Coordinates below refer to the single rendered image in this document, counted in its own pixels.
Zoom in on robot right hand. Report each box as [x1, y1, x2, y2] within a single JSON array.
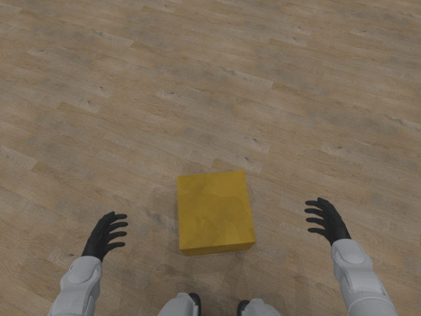
[[305, 197, 351, 246]]

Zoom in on right robot forearm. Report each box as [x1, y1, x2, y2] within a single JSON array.
[[331, 239, 398, 316]]

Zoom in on robot left shin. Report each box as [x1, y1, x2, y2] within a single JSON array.
[[176, 293, 194, 302]]

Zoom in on left robot forearm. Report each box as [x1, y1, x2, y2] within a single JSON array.
[[47, 256, 103, 316]]

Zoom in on robot left hand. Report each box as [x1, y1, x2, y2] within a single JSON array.
[[81, 211, 128, 263]]

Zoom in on right robot foot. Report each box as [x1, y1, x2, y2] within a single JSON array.
[[237, 300, 250, 316]]

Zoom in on carton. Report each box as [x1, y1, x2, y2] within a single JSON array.
[[177, 170, 256, 256]]

